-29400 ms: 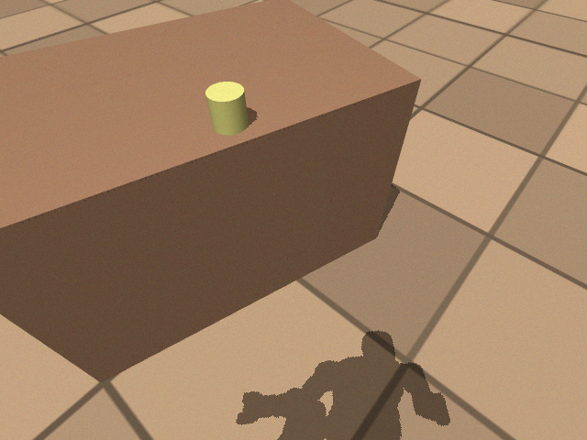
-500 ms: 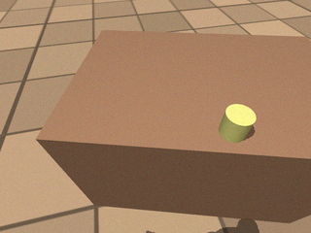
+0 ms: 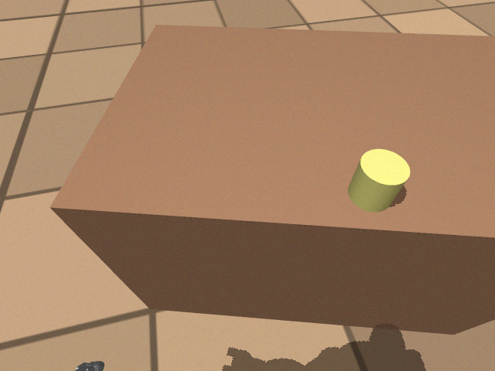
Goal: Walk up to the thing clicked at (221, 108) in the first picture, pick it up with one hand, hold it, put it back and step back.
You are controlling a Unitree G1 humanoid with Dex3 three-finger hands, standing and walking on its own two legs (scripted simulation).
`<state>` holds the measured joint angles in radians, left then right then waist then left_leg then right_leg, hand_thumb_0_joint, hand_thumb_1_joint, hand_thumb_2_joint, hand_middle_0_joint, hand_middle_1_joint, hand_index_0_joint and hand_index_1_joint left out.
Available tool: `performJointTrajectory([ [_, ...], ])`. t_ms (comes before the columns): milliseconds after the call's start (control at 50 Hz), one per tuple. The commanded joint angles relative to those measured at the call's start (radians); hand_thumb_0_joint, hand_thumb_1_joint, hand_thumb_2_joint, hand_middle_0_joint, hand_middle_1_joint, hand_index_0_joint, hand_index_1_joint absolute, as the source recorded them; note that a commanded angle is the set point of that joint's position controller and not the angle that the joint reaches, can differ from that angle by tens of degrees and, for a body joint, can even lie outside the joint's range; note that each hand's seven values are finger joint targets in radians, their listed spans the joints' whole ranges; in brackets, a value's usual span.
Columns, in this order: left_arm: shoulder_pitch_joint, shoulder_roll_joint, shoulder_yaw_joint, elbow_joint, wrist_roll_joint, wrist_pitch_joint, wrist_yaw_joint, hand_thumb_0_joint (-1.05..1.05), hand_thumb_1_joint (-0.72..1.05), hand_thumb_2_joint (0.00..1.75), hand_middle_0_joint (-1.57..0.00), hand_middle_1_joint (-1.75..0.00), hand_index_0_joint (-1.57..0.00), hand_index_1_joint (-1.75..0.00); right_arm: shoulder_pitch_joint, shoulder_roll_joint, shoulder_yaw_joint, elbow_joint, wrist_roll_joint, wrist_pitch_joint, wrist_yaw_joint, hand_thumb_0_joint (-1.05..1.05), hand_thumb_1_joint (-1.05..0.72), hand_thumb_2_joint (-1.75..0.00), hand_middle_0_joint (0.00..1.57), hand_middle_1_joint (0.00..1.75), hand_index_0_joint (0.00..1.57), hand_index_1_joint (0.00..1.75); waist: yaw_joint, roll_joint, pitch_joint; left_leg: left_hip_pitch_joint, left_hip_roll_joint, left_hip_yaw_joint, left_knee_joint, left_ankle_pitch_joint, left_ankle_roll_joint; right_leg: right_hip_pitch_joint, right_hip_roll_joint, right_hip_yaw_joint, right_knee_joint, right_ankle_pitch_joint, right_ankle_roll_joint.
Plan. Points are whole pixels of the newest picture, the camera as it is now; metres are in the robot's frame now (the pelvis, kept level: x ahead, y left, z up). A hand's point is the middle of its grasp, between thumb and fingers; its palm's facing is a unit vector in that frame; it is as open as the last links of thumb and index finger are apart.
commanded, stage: step back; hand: right
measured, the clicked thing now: (376, 181) +0.44 -0.22 +0.02
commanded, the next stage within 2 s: none
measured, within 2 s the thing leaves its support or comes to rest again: neither
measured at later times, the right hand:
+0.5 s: hand out of the picture -0.07 -0.22 -0.15, palm faces +0.00 +0.89 -0.45, open 7.4 cm
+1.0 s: hand out of the picture -0.11 -0.23 -0.16, palm faces +0.00 +0.90 -0.43, open 7.4 cm
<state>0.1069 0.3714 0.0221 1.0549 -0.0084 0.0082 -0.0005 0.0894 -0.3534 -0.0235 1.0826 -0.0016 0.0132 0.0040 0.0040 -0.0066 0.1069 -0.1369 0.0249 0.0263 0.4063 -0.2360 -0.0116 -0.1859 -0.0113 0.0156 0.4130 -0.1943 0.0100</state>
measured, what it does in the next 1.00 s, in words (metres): walks backwards: left foot, then right foot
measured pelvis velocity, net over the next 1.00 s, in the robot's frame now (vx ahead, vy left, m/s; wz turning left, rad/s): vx -0.20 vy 0.05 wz -0.04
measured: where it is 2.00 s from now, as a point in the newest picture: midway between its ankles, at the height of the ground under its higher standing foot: outside the picture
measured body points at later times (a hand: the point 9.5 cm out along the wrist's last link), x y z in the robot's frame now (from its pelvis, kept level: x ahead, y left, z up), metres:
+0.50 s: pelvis -0.09 +0.05 -0.01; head -0.02 +0.08 +0.43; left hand +0.05 +0.35 -0.15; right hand -0.06 -0.27 -0.12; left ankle -0.10 +0.15 -0.74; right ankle -0.11 -0.09 -0.66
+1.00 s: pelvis -0.20 +0.05 -0.02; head -0.14 +0.04 +0.42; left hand -0.04 +0.35 -0.12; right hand -0.11 -0.28 -0.14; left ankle -0.23 +0.18 -0.72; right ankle -0.15 -0.08 -0.74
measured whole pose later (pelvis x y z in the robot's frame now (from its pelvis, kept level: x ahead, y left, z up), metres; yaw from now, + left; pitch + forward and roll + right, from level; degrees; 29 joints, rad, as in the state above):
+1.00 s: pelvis -0.20 +0.05 -0.02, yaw -2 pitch -1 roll +0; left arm 0.10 0.36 0.06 0.75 0.03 0.06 0.00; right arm 0.15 -0.41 -0.04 0.87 -0.01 0.03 -0.03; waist 0.00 0.01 0.17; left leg -0.32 -0.03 -0.07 0.84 -0.49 -0.01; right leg -0.36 0.00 0.03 0.62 -0.24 0.00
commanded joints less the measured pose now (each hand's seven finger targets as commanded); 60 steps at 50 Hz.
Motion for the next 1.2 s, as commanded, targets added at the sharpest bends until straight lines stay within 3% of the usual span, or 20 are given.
performJointTrajectory([
  [0, -0.012, 0.233, 0.063, -0.1, 0.006, -0.003, 0.022, 0.0, 0.9, 0.9, -0.2, -0.3, -0.2, -0.3, 0.003, -0.247, -0.064, -0.085, 0.011, 0.001, -0.012, 0.0, -0.9, -0.9, 0.2, 0.3, 0.2, 0.3, -0.009, 0.003, -0.183, 0.02, 0.089, -0.066, 0.085, 0.327, 0.078, 0.016, -0.107, 0.087, 0.057, 0.365, -0.096],
  [120, -0.046, 0.312, 0.089, -0.177, 0.033, 0.009, 0.025, 0.0, 0.9, 0.9, -0.2, -0.3, -0.2, -0.3, 0.043, -0.212, -0.073, -0.134, 0.001, 0.032, -0.005, 0.0, -0.9, -0.9, 0.2, 0.3, 0.2, 0.3, 0.01, -0.197, -0.17, -0.103, -0.078, -0.031, 0.505, -0.32, 0.047, -0.088, -0.34, 0.323, -0.04, 0.388, -0.289],
  [160, -0.103, 0.316, 0.093, -0.21, 0.046, 0.012, 0.023, 0.0, 0.9, 0.9, -0.2, -0.3, -0.2, -0.3, 0.109, -0.216, -0.078, -0.138, -0.002, 0.038, 0.003, 0.0, -0.9, -0.9, 0.2, 0.3, 0.2, 0.3, -0.026, -0.22, -0.137, -0.079, -0.039, -0.094, 0.536, -0.374, 0.063, -0.204, -0.34, 0.291, -0.028, 0.303, -0.286],
  [240, -0.183, 0.259, 0.071, -0.269, 0.041, 0.024, 0.026, 0.0, 0.9, 0.9, -0.2, -0.3, -0.2, -0.3, 0.211, -0.239, -0.096, -0.132, -0.009, 0.016, -0.003, 0.0, -0.9, -0.9, 0.2, 0.3, 0.2, 0.3, -0.091, -0.117, -0.156, -0.03, 0.008, -0.087, 0.152, -0.034, 0.061, -0.205, -0.171, 0.163, 0.203, 0.168, -0.137],
  [280, -0.133, 0.171, 0.06, -0.284, 0.026, 0.033, 0.03, 0.0, 0.9, 0.9, -0.2, -0.3, -0.2, -0.3, 0.162, -0.359, -0.12, -0.151, -0.039, -0.002, -0.014, 0.0, -0.9, -0.9, 0.2, 0.3, 0.2, 0.3, -0.052, 0.275, -0.107, 0.051, 0.244, -0.455, -0.072, 0.465, 0.11, -0.403, 0.138, 0.082, 0.515, -0.37, -0.043],
  [360, -0.069, 0.211, 0.082, -0.245, 0.039, 0.043, 0.045, 0.0, 0.9, 0.9, -0.2, -0.3, -0.2, -0.3, 0.032, -0.358, -0.116, -0.224, -0.035, -0.01, -0.03, 0.0, -0.9, -0.9, 0.2, 0.3, 0.2, 0.3, -0.02, 0.2, -0.12, -0.062, 0.336, -0.444, -0.015, 0.539, 0.262, -0.339, 0.126, 0.213, 0.794, -0.388, -0.025],
  [420, 0.008, 0.212, 0.09, -0.242, 0.023, 0.046, 0.031, 0.0, 0.9, 0.9, -0.2, -0.3, -0.2, -0.3, -0.008, -0.278, -0.091, -0.256, -0.033, -0.017, -0.043, 0.0, -0.9, -0.9, 0.2, 0.3, 0.2, 0.3, 0.031, 0.152, -0.106, 0.041, 0.204, -0.25, 0.074, 0.608, 0.203, -0.393, 0.132, 0.2, 0.824, -0.276, -0.021],
  [580, -0.024, 0.18, 0.096, -0.307, 0.032, 0.024, 0.019, 0.0, 0.9, 0.9, -0.2, -0.3, -0.2, -0.3, 0.123, -0.285, -0.102, -0.256, -0.016, -0.007, -0.051, 0.0, -0.9, -0.9, 0.2, 0.3, 0.2, 0.3, -0.046, 0.127, -0.171, 0.179, 0.222, -0.238, 0.14, 0.563, 0.219, -0.261, 0.059, 0.087, 0.361, -0.272, 0.005],
  [680, 0.1, 0.217, 0.114, -0.252, 0.048, 0.004, 0.02, 0.0, 0.9, 0.9, -0.2, -0.3, -0.2, -0.3, 0.049, -0.243, -0.081, -0.285, 0.006, 0.007, -0.036, 0.0, -0.9, -0.9, 0.2, 0.3, 0.2, 0.3, 0.012, 0.035, -0.24, -0.094, 0.121, -0.151, 0.291, 0.283, 0.113, 0.106, -0.025, 0.132, 0.006, 0.213, -0.057],
  [700, 0.087, 0.278, 0.13, -0.267, 0.051, 0.001, 0.02, 0.0, 0.9, 0.9, -0.2, -0.3, -0.2, -0.3, 0.039, -0.218, -0.067, -0.303, 0.015, 0.004, -0.034, 0.0, -0.9, -0.9, 0.2, 0.3, 0.2, 0.3, 0.018, -0.12, -0.218, -0.25, 0.004, -0.118, 0.397, 0.078, 0.059, 0.138, -0.159, 0.334, 0.016, 0.35, -0.132],
  [720, 0.03, 0.335, 0.134, -0.288, 0.039, 0.01, 0.016, 0.0, 0.9, 0.9, -0.2, -0.3, -0.2, -0.3, 0.013, -0.212, -0.072, -0.302, 0.013, 0.013, -0.046, 0.0, -0.9, -0.9, 0.2, 0.3, 0.2, 0.3, 0.045, -0.271, -0.153, -0.274, -0.107, -0.07, 0.612, -0.4, 0.026, -0.024, -0.346, 0.493, -0.042, 0.428, -0.314],
  [740, 0.009, 0.333, 0.135, -0.313, 0.045, 0.006, 0.014, 0.0, 0.9, 0.9, -0.2, -0.3, -0.2, -0.3, 0.046, -0.242, -0.086, -0.281, 0.006, 0.019, -0.052, 0.0, -0.9, -0.9, 0.2, 0.3, 0.2, 0.3, 0.035, -0.243, -0.096, -0.239, -0.077, -0.142, 0.746, -0.457, 0.01, -0.135, -0.38, 0.546, -0.049, 0.409, -0.354],
  [820, -0.049, 0.215, 0.112, -0.345, 0.037, 0.014, 0.023, 0.0, 0.9, 0.9, -0.2, -0.3, -0.2, -0.3, 0.11, -0.23, -0.068, -0.243, 0.01, 0.013, -0.044, 0.0, -0.9, -0.9, 0.2, 0.3, 0.2, 0.3, -0.01, -0.12, -0.094, -0.297, -0.135, -0.162, 0.783, -0.295, 0.005, -0.051, -0.177, 0.22, 0.033, 0.452, -0.223],
  [940, 0.011, 0.227, 0.112, -0.373, 0.049, 0.03, 0.025, 0.0, 0.9, 0.9, -0.2, -0.3, -0.2, -0.3, 0.126, -0.213, -0.061, -0.273, -0.006, -0.01, -0.045, 0.0, -0.9, -0.9, 0.2, 0.3, 0.2, 0.3, 0.023, -0.205, -0.165, -0.262, -0.037, -0.071, 0.308, -0.253, -0.006, 0.127, -0.185, 0.213, 0.13, 0.431, -0.213],
  [1000, 0.006, 0.234, 0.105, -0.377, 0.028, 0.05, 0.013, 0.0, 0.9, 0.9, -0.2, -0.3, -0.2, -0.3, 0.18, -0.214, -0.08, -0.247, -0.021, -0.024, -0.04, 0.0, -0.9, -0.9, 0.2, 0.3, 0.2, 0.3, -0.009, -0.161, -0.184, -0.085, -0.055, -0.005, -0.025, 0.063, 0.009, 0.037, -0.132, 0.173, 0.245, 0.301, -0.15],
  [1040, 0.026, 0.159, 0.088, -0.395, 0.02, 0.055, 0.007, 0.0, 0.9, 0.9, -0.2, -0.3, -0.2, -0.3, 0.143, -0.344, -0.113, -0.267, -0.05, -0.029, -0.039, 0.0, -0.9, -0.9, 0.2, 0.3, 0.2, 0.3, 0.005, 0.161, -0.186, 0.049, 0.253, -0.44, -0.071, 0.267, 0.121, -0.284, 0.053, 0.089, 0.463, -0.174, -0.051],
  [1060, -0.041, 0.198, 0.11, -0.399, 0.032, 0.055, 0.022, 0.0, 0.9, 0.9, -0.2, -0.3, -0.2, -0.3, 0.113, -0.425, -0.127, -0.287, -0.036, -0.024, -0.031, 0.0, -0.9, -0.9, 0.2, 0.3, 0.2, 0.3, -0.043, 0.22, -0.148, -0.125, 0.412, -0.571, -0.101, 0.288, 0.282, -0.274, 0.112, 0.108, 0.648, -0.443, -0.023],
  [1080, -0.068, 0.229, 0.118, -0.39, 0.044, 0.056, 0.029, 0.0, 0.9, 0.9, -0.2, -0.3, -0.2, -0.3, 0.074, -0.432, -0.133, -0.297, -0.036, -0.03, -0.037, 0.0, -0.9, -0.9, 0.2, 0.3, 0.2, 0.3, -0.052, 0.224, -0.104, -0.219, 0.455, -0.651, -0.129, 0.24, 0.337, -0.246, 0.093, 0.196, 0.793, -0.455, -0.017],
  [1140, 0.063, 0.211, 0.124, -0.331, 0.02, 0.054, 0.015, 0.0, 0.9, 0.9, -0.2, -0.3, -0.2, -0.3, -0.013, -0.29, -0.093, -0.318, -0.04, -0.035, -0.044, 0.0, -0.9, -0.9, 0.2, 0.3, 0.2, 0.3, 0.05, 0.118, -0.102, -0.065, 0.231, -0.264, 0.006, 0.461, 0.217, -0.338, 0.124, 0.219, 0.885, -0.311, -0.025],
  [1180, 0.073, 0.209, 0.129, -0.327, 0.026, 0.055, 0.01, 0.0, 0.9, 0.9, -0.2, -0.3, -0.2, -0.3, 0.035, -0.271, -0.094, -0.306, -0.031, -0.034, -0.041, 0.0, -0.9, -0.9, 0.2, 0.3, 0.2, 0.3, 0.03, 0.131, -0.109, -0.026, 0.198, -0.236, 0.017, 0.436, 0.198, -0.336, 0.14, 0.195, 0.88, -0.275, -0.008],
])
